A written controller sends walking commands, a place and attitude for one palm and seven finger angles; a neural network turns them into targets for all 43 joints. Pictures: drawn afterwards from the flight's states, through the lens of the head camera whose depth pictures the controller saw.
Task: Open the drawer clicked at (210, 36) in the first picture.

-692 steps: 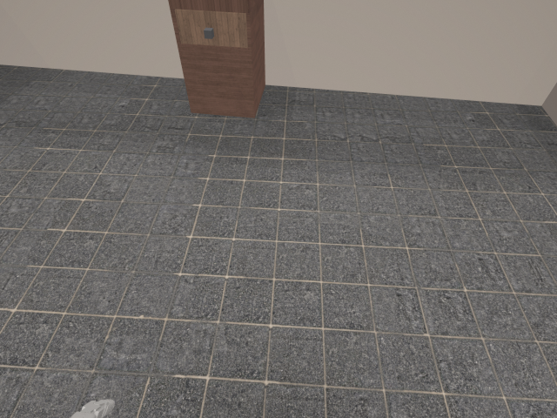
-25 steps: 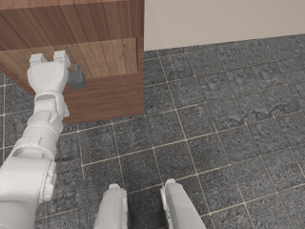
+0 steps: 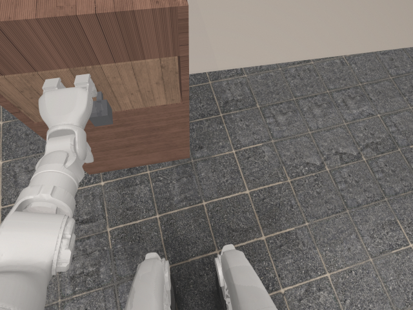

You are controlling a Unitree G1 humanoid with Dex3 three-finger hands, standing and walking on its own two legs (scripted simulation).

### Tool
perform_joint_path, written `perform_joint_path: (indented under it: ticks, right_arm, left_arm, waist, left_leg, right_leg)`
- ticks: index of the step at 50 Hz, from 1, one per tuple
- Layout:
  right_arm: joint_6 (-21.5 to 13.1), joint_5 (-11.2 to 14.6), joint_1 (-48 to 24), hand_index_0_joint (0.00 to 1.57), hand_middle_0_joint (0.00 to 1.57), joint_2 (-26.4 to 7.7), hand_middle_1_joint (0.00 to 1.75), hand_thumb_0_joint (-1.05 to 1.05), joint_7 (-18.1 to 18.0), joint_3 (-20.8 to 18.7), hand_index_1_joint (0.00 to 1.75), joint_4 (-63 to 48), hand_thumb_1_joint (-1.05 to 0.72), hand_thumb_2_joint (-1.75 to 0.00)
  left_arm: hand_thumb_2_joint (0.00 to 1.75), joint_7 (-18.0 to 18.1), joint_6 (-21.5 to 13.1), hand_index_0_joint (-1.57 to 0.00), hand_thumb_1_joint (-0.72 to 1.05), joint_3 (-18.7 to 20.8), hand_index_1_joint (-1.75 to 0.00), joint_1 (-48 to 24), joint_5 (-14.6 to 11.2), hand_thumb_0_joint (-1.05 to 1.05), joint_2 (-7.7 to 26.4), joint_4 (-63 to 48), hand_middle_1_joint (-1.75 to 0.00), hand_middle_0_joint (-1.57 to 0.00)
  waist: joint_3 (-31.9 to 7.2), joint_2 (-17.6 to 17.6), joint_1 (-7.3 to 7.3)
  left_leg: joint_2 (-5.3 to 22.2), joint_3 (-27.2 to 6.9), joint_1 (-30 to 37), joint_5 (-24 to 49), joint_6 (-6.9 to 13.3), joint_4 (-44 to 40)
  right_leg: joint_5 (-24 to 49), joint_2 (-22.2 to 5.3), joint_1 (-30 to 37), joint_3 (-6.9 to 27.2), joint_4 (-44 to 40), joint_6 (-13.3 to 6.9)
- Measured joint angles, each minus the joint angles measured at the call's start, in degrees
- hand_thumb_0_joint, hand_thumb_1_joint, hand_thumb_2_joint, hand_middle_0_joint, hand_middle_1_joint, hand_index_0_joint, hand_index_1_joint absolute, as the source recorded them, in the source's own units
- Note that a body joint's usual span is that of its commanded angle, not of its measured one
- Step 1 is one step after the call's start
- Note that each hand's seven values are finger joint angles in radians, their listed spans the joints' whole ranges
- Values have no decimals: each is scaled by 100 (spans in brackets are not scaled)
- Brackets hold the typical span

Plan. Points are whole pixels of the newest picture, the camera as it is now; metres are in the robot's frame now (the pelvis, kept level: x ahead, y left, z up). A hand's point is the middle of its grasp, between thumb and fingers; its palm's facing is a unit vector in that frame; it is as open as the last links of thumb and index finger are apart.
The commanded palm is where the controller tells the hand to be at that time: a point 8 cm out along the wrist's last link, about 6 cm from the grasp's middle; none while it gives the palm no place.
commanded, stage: move the hooked fingers above the handle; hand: left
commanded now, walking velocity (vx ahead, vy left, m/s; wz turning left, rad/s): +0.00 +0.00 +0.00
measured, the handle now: (100, 106) +0.57 +0.19 -0.10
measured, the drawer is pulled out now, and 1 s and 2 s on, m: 0.00 0.00 0.00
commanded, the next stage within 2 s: lift the fingers back up to retry in 1.82 s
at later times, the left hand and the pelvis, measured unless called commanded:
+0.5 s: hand (89, 114) +0.52 +0.19 -0.04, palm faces -0.12 -0.04 -0.99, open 13.8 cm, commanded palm +0.51 +0.19 +0.02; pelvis +0.00 +0.00 +0.00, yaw +0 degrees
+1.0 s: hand (95, 105) +0.53 +0.18 -0.03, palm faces -0.09 -0.07 -0.99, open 13.8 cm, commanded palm +0.52 +0.19 +0.02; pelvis +0.01 +0.00 +0.00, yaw +0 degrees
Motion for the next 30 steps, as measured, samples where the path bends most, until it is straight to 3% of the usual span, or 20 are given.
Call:
perform_joint_path:
  ticks: [4, 7, 10, 14, 17, 20, 25, 30]
  right_arm:
    - [-58, 12, 66, 20, 20, 113, 30, 0, -4, -62, 30, 267, -91, -90]
    - [-115, -2, 47, 20, 21, 182, 30, 0, -11, -82, 30, 440, -91, -90]
    - [-152, -18, -36, 20, 21, 211, 30, 0, -12, -65, 30, 489, -91, -90]
    - [-161, -29, -176, 20, 21, 158, 30, 0, 30, 3, 30, 381, -91, -90]
    - [-115, -25, -229, 20, 21, 79, 30, 0, 57, 63, 30, 204, -91, -90]
    - [-66, -15, -187, 20, 21, 10, 30, 0, 54, 84, 30, 43, -91, -90]
    - [-28, 9, -12, 20, 20, -22, 30, 0, -10, 66, 30, -22, -91, -90]
    - [-58, 4, 81, 20, 20, 55, 30, 0, -47, 12, 30, 171, -91, -90]
  left_arm:
    - [30, 36, -185, -32, -48, -201, -120, 226, -116, 0, -74, -298, -120, -32]
    - [30, 140, -227, -33, -48, -487, -120, 94, -131, 0, -177, -262, -120, -32]
    - [30, 258, -142, -33, -49, -662, -120, -222, -112, 0, -273, -8, -120, -32]
    - [30, 354, 180, -32, -49, -677, -120, -742, -69, 0, -338, 589, -120, -32]
    - [30, 260, 426, -32, -49, -551, -120, -958, -48, 0, -291, 889, -120, -32]
    - [30, 53, 487, -32, -49, -418, -120, -904, -37, 0, -210, 889, -120, -32]
    - [30, -230, 95, -32, -48, -148, -120, -359, -67, 0, -88, 361, -120, -32]
    - [30, -39, -351, -32, -48, 5, -120, 48, 19, 0, 43, -134, -120, -32]
  waist:
    - [12, -3, 214]
    - [-51, -20, 258]
    - [-116, -54, 163]
    - [-168, -54, -84]
    - [-145, -36, -233]
    - [-102, -20, -274]
    - [-40, -7, -153]
    - [-43, -21, 32]
  left_leg:
    - [-64, -57, 66, 34, -9, -65]
    - [-117, -162, 131, 63, -31, -118]
    - [-137, -251, 186, 80, -52, -155]
    - [-117, -303, 185, 90, -65, -167]
    - [-73, -259, 155, 85, -55, -162]
    - [-32, -171, 123, 69, -36, -149]
    - [5, -46, 79, 12, -9, -96]
    - [-17, -47, -10, -36, -15, -12]
  right_leg:
    - [-13, -62, 99, -57, -56, -4]
    - [-19, -110, 220, -161, -135, -23]
    - [-12, -124, 320, -247, -210, -47]
    - [18, -101, 345, -296, -271, -64]
    - [47, -61, 293, -251, -274, -58]
    - [58, -27, 215, -164, -238, -40]
    - [21, 5, 104, -42, -132, -12]
    - [-50, -16, 12, -46, -21, -16]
